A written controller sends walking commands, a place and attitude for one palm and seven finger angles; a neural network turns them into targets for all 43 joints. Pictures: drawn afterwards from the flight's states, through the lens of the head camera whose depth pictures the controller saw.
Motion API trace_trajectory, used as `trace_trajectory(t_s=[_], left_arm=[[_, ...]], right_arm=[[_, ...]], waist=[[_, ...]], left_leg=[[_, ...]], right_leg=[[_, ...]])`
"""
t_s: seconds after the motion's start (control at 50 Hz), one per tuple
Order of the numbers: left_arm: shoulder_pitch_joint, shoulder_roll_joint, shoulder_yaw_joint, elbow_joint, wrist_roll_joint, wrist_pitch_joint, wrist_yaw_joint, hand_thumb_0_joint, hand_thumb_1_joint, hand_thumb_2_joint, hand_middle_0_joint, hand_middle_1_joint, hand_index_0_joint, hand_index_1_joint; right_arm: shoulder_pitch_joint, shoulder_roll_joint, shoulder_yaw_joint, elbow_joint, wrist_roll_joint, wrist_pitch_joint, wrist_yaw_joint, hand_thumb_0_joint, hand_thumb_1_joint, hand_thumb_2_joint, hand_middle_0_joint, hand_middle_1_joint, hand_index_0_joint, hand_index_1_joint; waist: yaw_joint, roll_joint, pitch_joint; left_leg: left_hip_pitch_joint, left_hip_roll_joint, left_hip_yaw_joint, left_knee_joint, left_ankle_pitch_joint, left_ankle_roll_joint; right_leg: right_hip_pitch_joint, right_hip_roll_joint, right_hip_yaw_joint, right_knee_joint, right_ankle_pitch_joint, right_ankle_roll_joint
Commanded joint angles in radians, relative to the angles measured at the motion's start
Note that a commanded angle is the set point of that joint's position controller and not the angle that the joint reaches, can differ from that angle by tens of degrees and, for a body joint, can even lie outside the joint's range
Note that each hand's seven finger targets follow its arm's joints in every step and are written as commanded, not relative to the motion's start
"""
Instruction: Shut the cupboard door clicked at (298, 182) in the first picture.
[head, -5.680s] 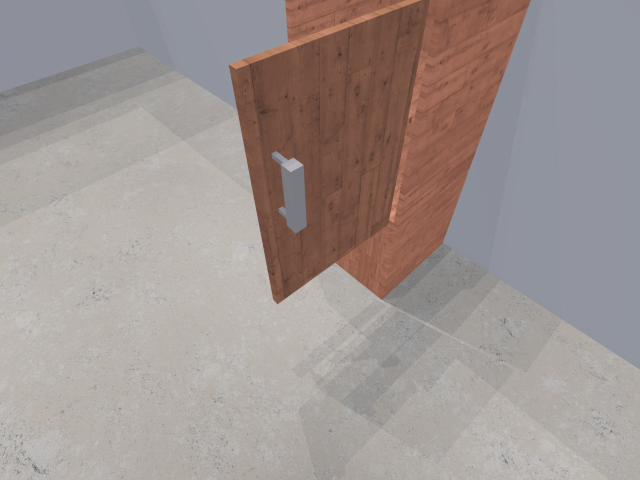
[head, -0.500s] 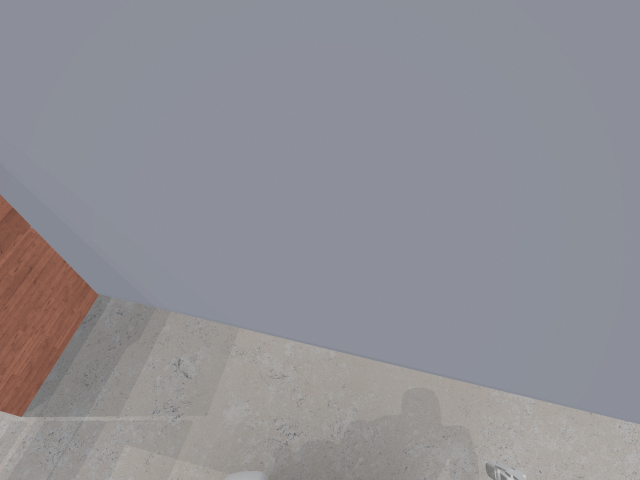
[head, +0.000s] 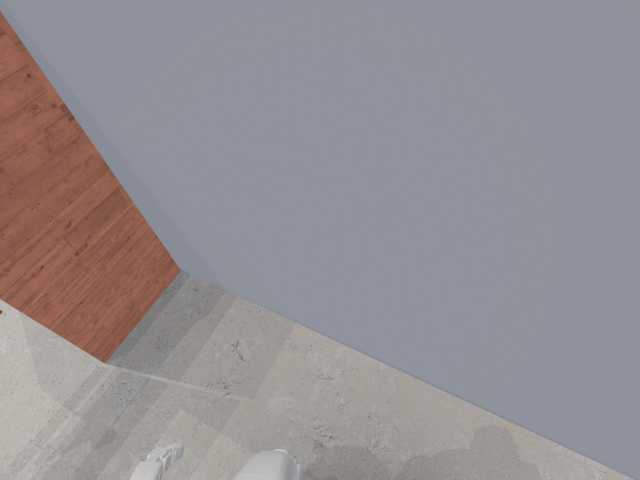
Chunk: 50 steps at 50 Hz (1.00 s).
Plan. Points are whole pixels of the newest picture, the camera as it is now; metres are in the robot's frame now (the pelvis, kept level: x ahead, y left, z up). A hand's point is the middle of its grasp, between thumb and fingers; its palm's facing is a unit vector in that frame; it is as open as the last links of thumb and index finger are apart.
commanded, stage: turn to face it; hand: left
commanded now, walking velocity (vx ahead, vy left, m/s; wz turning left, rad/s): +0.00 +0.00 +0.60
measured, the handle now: out of the picture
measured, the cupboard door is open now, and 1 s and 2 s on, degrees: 87 87 87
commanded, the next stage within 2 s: take the last steps up to it in 1.60 s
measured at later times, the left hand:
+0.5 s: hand out of the picture +0.01 +0.25 -0.16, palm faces +0.34 -0.90 -0.26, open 7.4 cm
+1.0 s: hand out of the picture -0.02 +0.17 -0.16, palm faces +0.60 -0.77 -0.24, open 7.4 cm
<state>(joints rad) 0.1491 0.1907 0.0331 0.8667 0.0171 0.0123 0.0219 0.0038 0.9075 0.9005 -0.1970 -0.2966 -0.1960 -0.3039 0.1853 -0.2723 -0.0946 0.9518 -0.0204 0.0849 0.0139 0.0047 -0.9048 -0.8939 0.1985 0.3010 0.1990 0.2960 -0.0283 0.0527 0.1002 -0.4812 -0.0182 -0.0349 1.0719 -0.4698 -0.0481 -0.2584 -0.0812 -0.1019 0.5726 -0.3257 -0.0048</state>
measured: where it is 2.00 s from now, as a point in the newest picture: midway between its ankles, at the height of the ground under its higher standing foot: outside the picture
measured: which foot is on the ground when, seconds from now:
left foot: up 0.00-0.26, down 0.28-0.68, up 0.70-1.00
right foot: down 0.00-0.28, up 0.30-0.66, down 0.68-1.00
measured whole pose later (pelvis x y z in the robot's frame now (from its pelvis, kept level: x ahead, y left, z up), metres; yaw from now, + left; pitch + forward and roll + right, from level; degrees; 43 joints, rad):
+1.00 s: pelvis +0.04 -0.03 +0.00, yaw +37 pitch +1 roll +2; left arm 0.21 0.18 0.03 0.89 0.02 0.01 0.02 0.00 0.91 0.90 -0.20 -0.30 -0.20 -0.30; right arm 0.14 -0.25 -0.08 0.95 -0.02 0.08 0.03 0.00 -0.91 -0.89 0.19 0.30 0.19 0.30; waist 0.00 -0.02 0.11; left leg -0.38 0.04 0.07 0.81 -0.44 -0.07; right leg -0.20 -0.15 -0.25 0.54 -0.33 0.01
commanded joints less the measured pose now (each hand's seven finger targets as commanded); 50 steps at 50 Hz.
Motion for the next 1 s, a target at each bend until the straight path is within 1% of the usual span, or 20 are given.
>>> trace_trajectory(t_s=[0.0, 0.14, 0.18, 0.22, 0.24, 0.26, 0.28, 0.3, 0.34, 0.42, 0.52, 0.6, 0.62, 0.64, 0.66, 0.68, 0.74, 0.78, 0.92, 0.98], left_arm=[[0.026, 0.173, 0.046, -0.059, 0.005, -0.024, 0.015, 0.000, 0.900, 0.900, -0.200, -0.300, -0.200, -0.300], [0.136, 0.228, 0.068, -0.020, 0.013, -0.023, 0.011, 0.000, 0.900, 0.900, -0.200, -0.300, -0.200, -0.300], [0.122, 0.238, 0.078, -0.017, 0.013, -0.021, 0.009, 0.000, 0.900, 0.900, -0.200, -0.300, -0.200, -0.300], [0.091, 0.232, 0.080, -0.022, 0.002, -0.015, 0.003, 0.000, 0.900, 0.900, -0.200, -0.300, -0.200, -0.300], [0.083, 0.201, 0.076, -0.036, -0.005, -0.009, -0.002, 0.000, 0.900, 0.900, -0.200, -0.300, -0.200, -0.300], [0.052, 0.124, 0.054, -0.078, -0.011, -0.003, -0.009, 0.000, 0.900, 0.900, -0.200, -0.300, -0.200, -0.300], [-0.010, 0.141, 0.047, -0.100, -0.001, 0.011, -0.003, 0.000, 0.900, 0.900, -0.200, -0.300, -0.200, -0.300], [-0.040, 0.148, 0.049, -0.100, 0.001, 0.014, -0.002, 0.000, 0.900, 0.900, -0.200, -0.300, -0.200, -0.300], [-0.024, 0.142, 0.058, -0.058, 0.002, 0.016, -0.006, 0.000, 0.900, 0.900, -0.200, -0.300, -0.200, -0.300], [0.027, 0.137, 0.054, -0.029, -0.001, 0.019, -0.012, 0.000, 0.900, 0.900, -0.200, -0.300, -0.200, -0.300], [-0.018, 0.127, 0.046, -0.057, -0.003, 0.016, -0.010, 0.000, 0.900, 0.900, -0.200, -0.300, -0.200, -0.300], [0.063, 0.140, 0.049, -0.041, -0.009, 0.002, -0.006, 0.000, 0.900, 0.900, -0.200, -0.300, -0.200, -0.300], [0.113, 0.157, 0.056, -0.031, -0.008, -0.006, -0.003, 0.000, 0.900, 0.900, -0.200, -0.300, -0.200, -0.300], [0.150, 0.229, 0.073, -0.024, 0.004, -0.018, 0.006, 0.000, 0.900, 0.900, -0.200, -0.300, -0.200, -0.300], [0.161, 0.308, 0.085, -0.028, 0.015, -0.021, 0.011, 0.000, 0.900, 0.900, -0.200, -0.300, -0.200, -0.300], [0.143, 0.292, 0.071, -0.032, 0.008, -0.020, 0.014, 0.000, 0.900, 0.900, -0.200, -0.300, -0.200, -0.300], [-0.009, 0.186, 0.047, -0.069, 0.001, -0.016, 0.014, 0.000, 0.900, 0.900, -0.200, -0.300, -0.200, -0.300], [-0.001, 0.167, 0.044, -0.074, 0.002, -0.021, 0.011, 0.000, 0.900, 0.900, -0.200, -0.300, -0.200, -0.300], [0.132, 0.219, 0.070, -0.021, 0.013, -0.023, 0.012, 0.000, 0.900, 0.900, -0.200, -0.300, -0.200, -0.300], [0.126, 0.238, 0.078, -0.016, 0.011, -0.020, 0.006, 0.000, 0.900, 0.900, -0.200, -0.300, -0.200, -0.300]], right_arm=[[-0.043, -0.039, -0.003, -0.086, 0.008, -0.021, 0.017, 0.000, -0.900, -0.900, 0.200, 0.300, 0.200, 0.300], [-0.129, -0.012, 0.019, -0.110, 0.012, -0.035, 0.021, 0.000, -0.900, -0.900, 0.200, 0.300, 0.200, 0.300], [-0.099, -0.018, 0.018, -0.110, 0.013, -0.042, 0.017, 0.000, -0.900, -0.900, 0.200, 0.300, 0.200, 0.300], [-0.021, -0.051, 0.010, -0.094, 0.008, -0.050, 0.016, 0.000, -0.900, -0.900, 0.200, 0.300, 0.200, 0.300], [0.053, -0.125, -0.007, -0.076, 0.003, -0.059, 0.012, 0.000, -0.900, -0.900, 0.200, 0.300, 0.200, 0.300], [0.122, -0.243, -0.039, -0.072, -0.005, -0.063, 0.002, 0.000, -0.900, -0.900, 0.200, 0.300, 0.200, 0.300], [0.167, -0.261, -0.039, -0.049, 0.000, -0.055, -0.008, 0.000, -0.900, -0.900, 0.200, 0.300, 0.200, 0.300], [0.138, -0.229, -0.029, -0.056, -0.004, -0.057, -0.015, 0.000, -0.900, -0.900, 0.200, 0.300, 0.200, 0.300], [0.036, -0.172, -0.014, -0.083, -0.005, -0.065, -0.032, 0.000, -0.900, -0.900, 0.200, 0.300, 0.200, 0.300], [-0.003, -0.155, -0.004, -0.092, -0.003, -0.073, -0.033, 0.000, -0.900, -0.900, 0.200, 0.300, 0.200, 0.300], [0.002, -0.161, -0.014, -0.086, -0.008, -0.064, -0.024, 0.000, -0.900, -0.900, 0.200, 0.300, 0.200, 0.300], [-0.057, -0.165, -0.022, -0.103, 0.000, -0.054, -0.021, 0.000, -0.900, -0.900, 0.200, 0.300, 0.200, 0.300], [-0.078, -0.148, -0.021, -0.113, 0.005, -0.053, -0.019, 0.000, -0.900, -0.900, 0.200, 0.300, 0.200, 0.300], [-0.065, -0.091, -0.014, -0.124, 0.015, -0.054, -0.013, 0.000, -0.900, -0.900, 0.200, 0.300, 0.200, 0.300], [-0.076, -0.050, -0.007, -0.147, 0.016, -0.054, -0.010, 0.000, -0.900, -0.900, 0.200, 0.300, 0.200, 0.300], [-0.078, -0.091, -0.015, -0.141, 0.008, -0.047, -0.005, 0.000, -0.900, -0.900, 0.200, 0.300, 0.200, 0.300], [-0.035, -0.069, -0.016, -0.085, 0.002, -0.021, 0.010, 0.000, -0.900, -0.900, 0.200, 0.300, 0.200, 0.300], [-0.034, -0.045, -0.008, -0.084, 0.004, -0.018, 0.017, 0.000, -0.900, -0.900, 0.200, 0.300, 0.200, 0.300], [-0.125, -0.006, 0.018, -0.108, 0.010, -0.036, 0.020, 0.000, -0.900, -0.900, 0.200, 0.300, 0.200, 0.300], [-0.080, -0.015, 0.020, -0.102, 0.012, -0.047, 0.016, 0.000, -0.900, -0.900, 0.200, 0.300, 0.200, 0.300]], waist=[[0.017, -0.266, -0.095], [0.077, -0.259, -0.134], [0.060, -0.266, -0.149], [0.009, -0.201, -0.172], [-0.035, -0.029, -0.217], [-0.075, 0.282, -0.224], [-0.088, 0.186, -0.240], [-0.071, 0.099, -0.200], [-0.027, 0.153, -0.160], [0.016, 0.059, -0.167], [0.000, 0.103, -0.147], [0.045, 0.116, -0.151], [0.073, 0.076, -0.164], [0.091, -0.135, -0.182], [0.105, -0.381, -0.174], [0.089, -0.302, -0.148], [0.006, -0.275, -0.075], [0.004, -0.268, -0.081], [0.078, -0.251, -0.124], [0.057, -0.258, -0.153]], left_leg=[[-0.086, 0.051, 0.041, 0.085, 0.051, -0.028], [0.017, 0.038, 0.138, -0.284, 0.017, -0.019], [0.087, 0.037, 0.152, -0.387, 0.057, -0.006], [0.264, 0.027, 0.149, -0.578, 0.235, 0.011], [0.432, 0.130, 0.011, -0.669, 0.407, 0.056], [0.541, 0.411, -0.380, -0.710, 0.785, 0.206], [0.518, 0.464, -0.384, -0.691, 0.869, 0.290], [0.454, 0.424, -0.325, -0.706, 0.730, 0.285], [0.384, 0.317, -0.251, -0.709, 0.695, 0.233], [0.378, 0.250, -0.174, -0.705, 0.701, 0.203], [0.329, 0.229, -0.211, -0.694, 0.631, 0.205], [0.201, 0.189, -0.251, -0.624, 0.596, 0.170], [0.120, 0.148, -0.235, -0.574, 0.491, 0.133], [-0.031, 0.050, -0.149, -0.423, 0.245, 0.068], [-0.129, -0.074, 0.010, -0.147, -0.145, 0.002], [-0.102, -0.014, -0.043, 0.052, -0.159, 0.016], [-0.091, 0.044, -0.011, 0.203, 0.038, -0.006], [-0.077, 0.048, 0.028, 0.148, 0.081, -0.019], [0.005, 0.045, 0.128, -0.265, 0.000, -0.019], [0.112, 0.024, 0.164, -0.432, 0.085, -0.001]], right_leg=[[0.138, -0.227, 0.083, -0.224, 0.503, -0.088], [0.253, -0.281, 0.026, -0.138, 0.652, -0.111], [0.227, -0.300, 0.010, -0.095, 0.632, -0.100], [0.126, -0.270, -0.059, 0.021, 0.509, -0.037], [-0.022, -0.216, -0.094, 0.196, 0.320, 0.018], [-0.315, -0.056, -0.089, 0.438, -0.313, 0.098], [-0.346, -0.049, 0.048, 0.549, -0.356, 0.079], [-0.343, -0.062, 0.078, 0.586, -0.285, 0.070], [-0.347, -0.049, 0.111, 0.614, -0.161, 0.080], [-0.284, -0.017, 0.102, 0.528, -0.083, 0.090], [-0.183, 0.024, 0.077, 0.286, -0.114, 0.088], [0.041, 0.070, 0.053, 0.015, 0.009, 0.075], [0.161, 0.045, 0.064, -0.119, 0.110, 0.070], [0.305, -0.134, 0.235, -0.256, 0.125, 0.025], [0.286, -0.396, 0.486, -0.306, 0.271, -0.098], [0.158, -0.424, 0.441, -0.290, 0.295, -0.154], [0.058, -0.257, 0.188, -0.269, 0.272, -0.106], [0.071, -0.228, 0.090, -0.260, 0.330, -0.086], [0.246, -0.293, 0.027, -0.151, 0.603, -0.116], [0.229, -0.292, -0.016, -0.068, 0.644, -0.084]])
